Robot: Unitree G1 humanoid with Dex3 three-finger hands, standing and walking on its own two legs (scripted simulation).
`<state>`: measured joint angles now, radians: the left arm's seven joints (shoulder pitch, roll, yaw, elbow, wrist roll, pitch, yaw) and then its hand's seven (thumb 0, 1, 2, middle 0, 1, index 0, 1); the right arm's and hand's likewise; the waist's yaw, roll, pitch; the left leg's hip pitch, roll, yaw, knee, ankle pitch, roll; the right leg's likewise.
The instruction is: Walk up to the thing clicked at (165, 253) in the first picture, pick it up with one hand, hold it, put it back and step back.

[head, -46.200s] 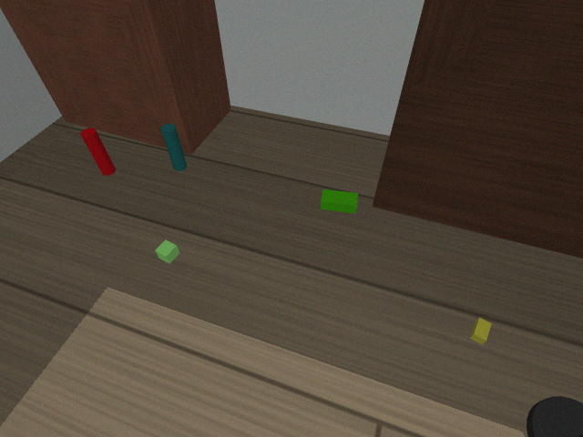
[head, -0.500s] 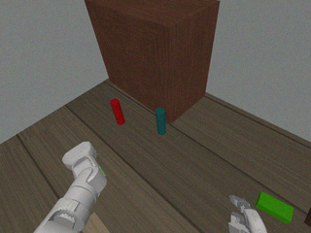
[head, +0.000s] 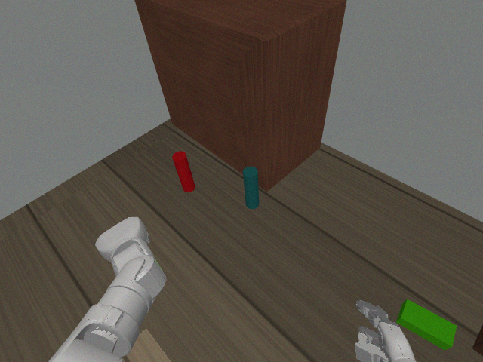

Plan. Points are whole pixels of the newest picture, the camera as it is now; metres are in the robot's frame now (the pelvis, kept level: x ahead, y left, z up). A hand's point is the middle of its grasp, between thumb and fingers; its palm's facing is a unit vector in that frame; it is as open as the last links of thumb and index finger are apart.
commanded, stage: crouch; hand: left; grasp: from above
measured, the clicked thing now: (137, 265) +0.30 +0.24 -0.06
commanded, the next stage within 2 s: lower in 1.96 s
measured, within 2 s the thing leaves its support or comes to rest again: neither
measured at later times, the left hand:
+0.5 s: hand (151, 283) +0.29 +0.23 -0.13, palm faces -0.40 -0.25 -0.88, open 8.8 cm
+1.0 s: hand (187, 295) +0.36 +0.21 -0.38, palm faces -0.31 -0.26 -0.91, open 8.8 cm
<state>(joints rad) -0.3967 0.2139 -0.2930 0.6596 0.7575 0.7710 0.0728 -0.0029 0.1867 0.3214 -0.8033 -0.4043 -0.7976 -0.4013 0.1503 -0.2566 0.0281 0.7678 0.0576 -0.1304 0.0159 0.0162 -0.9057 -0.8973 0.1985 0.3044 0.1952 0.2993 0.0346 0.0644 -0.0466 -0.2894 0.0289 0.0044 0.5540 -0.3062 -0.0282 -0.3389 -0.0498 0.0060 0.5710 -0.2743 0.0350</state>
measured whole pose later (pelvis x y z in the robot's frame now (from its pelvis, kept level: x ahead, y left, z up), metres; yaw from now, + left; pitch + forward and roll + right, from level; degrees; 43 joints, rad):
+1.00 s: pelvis -0.08 +0.01 -0.25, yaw -1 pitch +35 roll -2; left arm -0.95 0.33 0.08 1.44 0.76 0.42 0.55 0.00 0.17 0.32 -0.85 -0.35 -0.85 -0.35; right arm 0.17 -0.22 -0.01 0.88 -0.09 -0.19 0.13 0.01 -0.89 -0.89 0.20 0.30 0.20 0.30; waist -0.19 0.07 -0.19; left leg -1.75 0.03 -0.06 1.79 -0.65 -0.03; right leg -1.77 -0.02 0.02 1.72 -0.56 0.05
